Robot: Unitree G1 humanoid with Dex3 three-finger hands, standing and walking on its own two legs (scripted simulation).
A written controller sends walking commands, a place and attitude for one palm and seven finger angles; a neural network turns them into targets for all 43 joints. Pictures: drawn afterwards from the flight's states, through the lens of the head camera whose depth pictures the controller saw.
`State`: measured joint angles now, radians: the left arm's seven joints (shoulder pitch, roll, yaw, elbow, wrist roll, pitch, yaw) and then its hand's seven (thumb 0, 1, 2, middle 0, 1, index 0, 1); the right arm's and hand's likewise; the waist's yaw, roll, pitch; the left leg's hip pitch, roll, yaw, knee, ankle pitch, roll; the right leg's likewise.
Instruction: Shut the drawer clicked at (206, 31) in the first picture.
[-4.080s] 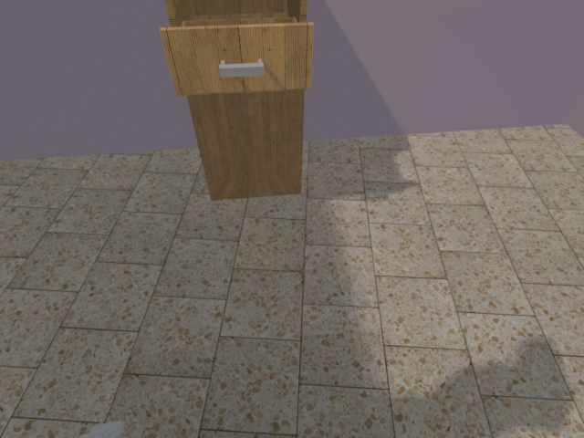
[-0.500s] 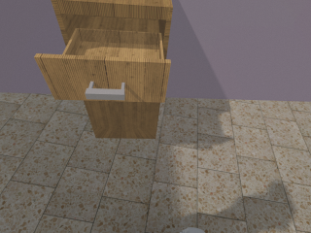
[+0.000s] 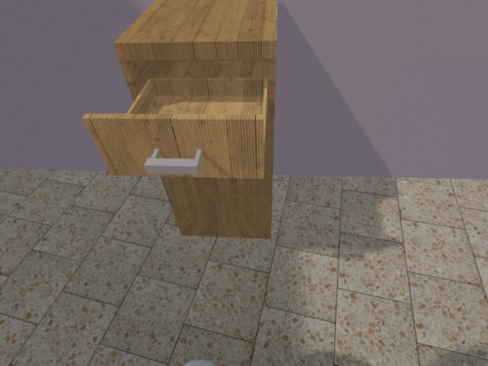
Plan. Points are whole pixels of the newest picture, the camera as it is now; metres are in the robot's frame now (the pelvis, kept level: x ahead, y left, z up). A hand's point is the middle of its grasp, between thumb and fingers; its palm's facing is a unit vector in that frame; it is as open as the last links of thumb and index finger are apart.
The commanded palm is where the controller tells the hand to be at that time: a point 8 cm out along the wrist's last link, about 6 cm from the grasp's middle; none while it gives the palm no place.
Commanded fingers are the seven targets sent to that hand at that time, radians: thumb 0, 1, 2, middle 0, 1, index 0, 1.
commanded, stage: take the last steps up to it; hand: left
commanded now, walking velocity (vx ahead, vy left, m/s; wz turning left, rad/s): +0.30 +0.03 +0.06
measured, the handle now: (175, 159) +0.54 +0.19 +0.03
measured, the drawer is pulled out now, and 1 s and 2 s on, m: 0.29 0.29 0.29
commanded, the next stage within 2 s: come to a stop and stand still in 0.66 s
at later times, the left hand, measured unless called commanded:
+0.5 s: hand out of the picture +0.09 +0.26 -0.19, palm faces +0.04 -0.99 -0.16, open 7.4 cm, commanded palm none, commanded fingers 0.00 0.90 0.90 -0.20 -0.30 -0.20 -0.30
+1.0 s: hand (180, 284) +0.33 +0.18 -0.17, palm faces -0.02 -0.97 -0.23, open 7.3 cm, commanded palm none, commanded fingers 0.00 0.90 0.90 -0.20 -0.30 -0.20 -0.30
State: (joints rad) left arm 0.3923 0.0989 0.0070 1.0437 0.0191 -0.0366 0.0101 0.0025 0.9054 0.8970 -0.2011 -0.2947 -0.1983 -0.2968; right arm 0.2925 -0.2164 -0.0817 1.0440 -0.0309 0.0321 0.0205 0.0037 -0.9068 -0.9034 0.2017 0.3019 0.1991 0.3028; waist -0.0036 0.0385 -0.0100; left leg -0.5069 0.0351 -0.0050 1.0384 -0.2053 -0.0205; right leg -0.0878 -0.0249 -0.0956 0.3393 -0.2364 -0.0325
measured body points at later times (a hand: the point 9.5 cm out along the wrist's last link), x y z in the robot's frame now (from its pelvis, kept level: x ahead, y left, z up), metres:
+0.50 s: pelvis +0.12 +0.08 -0.01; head +0.13 +0.11 +0.44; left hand +0.09 +0.31 -0.18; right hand +0.20 -0.15 -0.14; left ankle +0.10 +0.16 -0.75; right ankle +0.10 -0.06 -0.66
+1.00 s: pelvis +0.22 +0.02 -0.02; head +0.25 -0.01 +0.43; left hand +0.34 +0.23 -0.15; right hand +0.15 -0.18 -0.19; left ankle +0.16 +0.17 -0.69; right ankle +0.30 -0.06 -0.75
